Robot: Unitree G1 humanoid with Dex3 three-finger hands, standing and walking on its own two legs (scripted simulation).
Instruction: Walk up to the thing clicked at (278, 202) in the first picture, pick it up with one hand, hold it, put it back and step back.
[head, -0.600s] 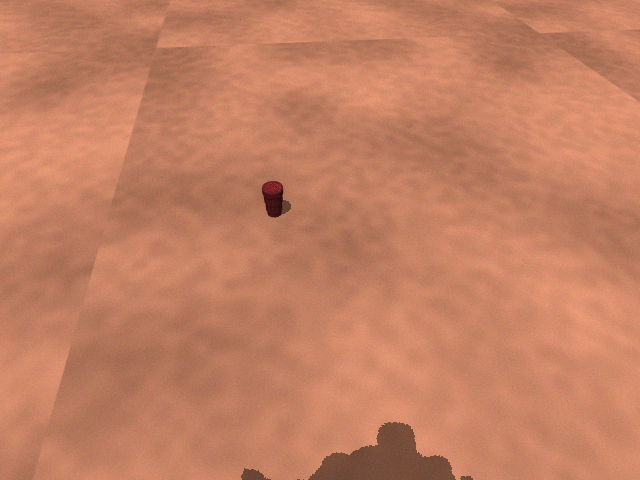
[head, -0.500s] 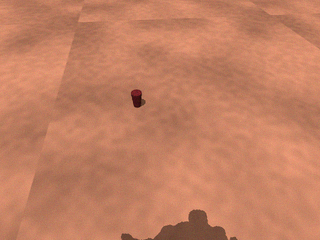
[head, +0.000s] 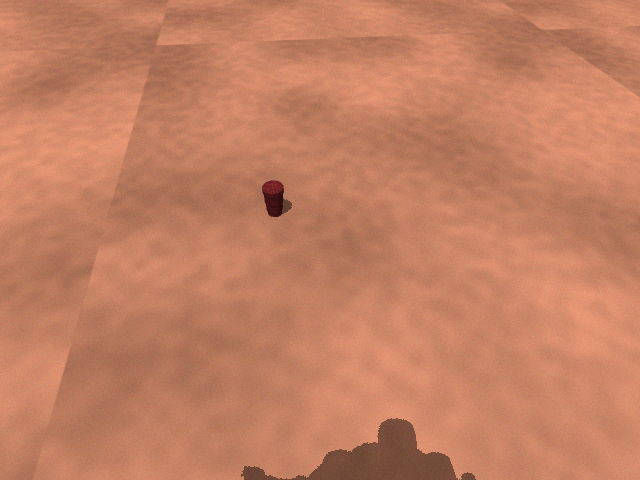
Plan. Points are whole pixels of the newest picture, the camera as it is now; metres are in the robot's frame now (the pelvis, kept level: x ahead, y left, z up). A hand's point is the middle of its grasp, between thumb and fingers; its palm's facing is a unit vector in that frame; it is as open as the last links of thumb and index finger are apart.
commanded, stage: stand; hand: left
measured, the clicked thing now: (273, 200) +1.37 +0.23 -0.71
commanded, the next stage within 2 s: walk up in 0.52 s
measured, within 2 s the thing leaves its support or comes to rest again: neither
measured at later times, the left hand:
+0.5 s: hand out of the picture +0.07 +0.25 -0.16, palm faces -0.03 -0.94 -0.34, open 7.4 cm
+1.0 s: hand out of the picture +0.11 +0.23 -0.13, palm faces +0.05 -0.91 -0.41, open 7.4 cm
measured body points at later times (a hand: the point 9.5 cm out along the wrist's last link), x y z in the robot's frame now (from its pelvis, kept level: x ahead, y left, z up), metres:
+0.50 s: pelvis +0.00 +0.00 +0.00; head +0.00 +0.00 +0.45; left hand +0.07 +0.30 -0.13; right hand +0.07 -0.30 -0.13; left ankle +0.00 +0.12 -0.75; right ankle +0.01 -0.12 -0.75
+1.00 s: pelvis +0.12 -0.06 +0.00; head +0.11 -0.08 +0.45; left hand +0.11 +0.27 -0.11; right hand +0.20 -0.39 -0.13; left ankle +0.18 +0.09 -0.69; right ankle +0.08 -0.16 -0.75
